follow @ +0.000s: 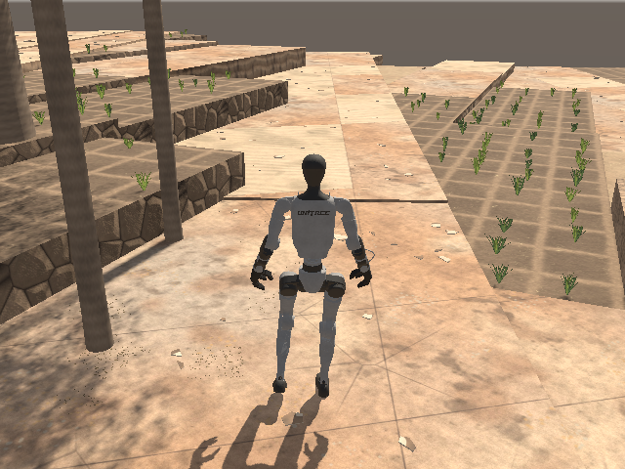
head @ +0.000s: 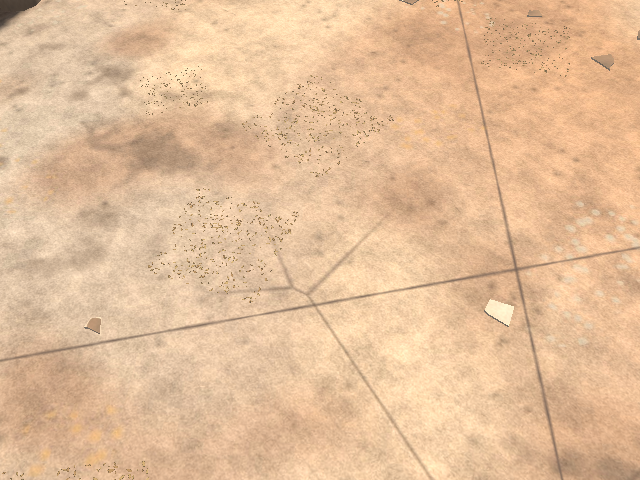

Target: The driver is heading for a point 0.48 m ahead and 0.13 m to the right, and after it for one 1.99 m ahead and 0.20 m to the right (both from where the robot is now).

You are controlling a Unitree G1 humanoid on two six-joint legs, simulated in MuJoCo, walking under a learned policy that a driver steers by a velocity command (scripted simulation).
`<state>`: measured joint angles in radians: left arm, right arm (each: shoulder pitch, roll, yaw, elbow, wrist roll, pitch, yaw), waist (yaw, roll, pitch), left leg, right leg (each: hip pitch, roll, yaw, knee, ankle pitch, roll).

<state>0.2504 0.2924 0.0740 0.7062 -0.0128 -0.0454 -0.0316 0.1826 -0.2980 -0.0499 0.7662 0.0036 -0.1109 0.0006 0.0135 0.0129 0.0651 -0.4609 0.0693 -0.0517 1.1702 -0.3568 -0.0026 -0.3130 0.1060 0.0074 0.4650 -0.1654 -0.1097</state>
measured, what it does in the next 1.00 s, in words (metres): walks ahead, turning right: left foot, then right foot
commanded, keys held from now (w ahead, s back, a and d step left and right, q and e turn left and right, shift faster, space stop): w+e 0.56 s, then e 0.26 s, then q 0.18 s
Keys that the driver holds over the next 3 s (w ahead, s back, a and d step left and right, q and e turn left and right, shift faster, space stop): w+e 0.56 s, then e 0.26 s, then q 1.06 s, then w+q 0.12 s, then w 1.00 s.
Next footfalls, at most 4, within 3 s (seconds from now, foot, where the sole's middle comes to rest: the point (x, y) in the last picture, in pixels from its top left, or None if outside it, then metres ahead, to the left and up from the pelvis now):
0.32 left None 0.38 0.14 -0.77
0.80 right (437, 443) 0.52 -0.19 -0.77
1.26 left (325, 422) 0.57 0.04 -0.77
1.70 right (438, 442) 0.53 -0.19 -0.77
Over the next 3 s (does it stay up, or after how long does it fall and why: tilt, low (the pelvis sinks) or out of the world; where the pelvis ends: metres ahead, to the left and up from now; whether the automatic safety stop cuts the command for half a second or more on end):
stays up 0.96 0.03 0.01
